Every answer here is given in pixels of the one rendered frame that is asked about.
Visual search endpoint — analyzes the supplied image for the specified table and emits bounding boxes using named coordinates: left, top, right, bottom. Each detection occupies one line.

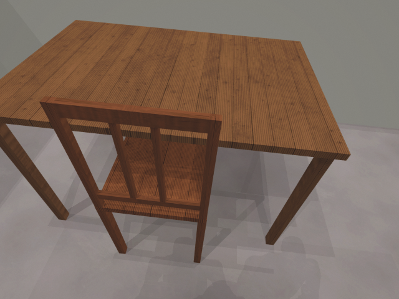
left=0, top=20, right=351, bottom=245

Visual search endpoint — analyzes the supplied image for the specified chair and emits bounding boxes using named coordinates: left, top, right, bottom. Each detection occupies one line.
left=40, top=96, right=222, bottom=263

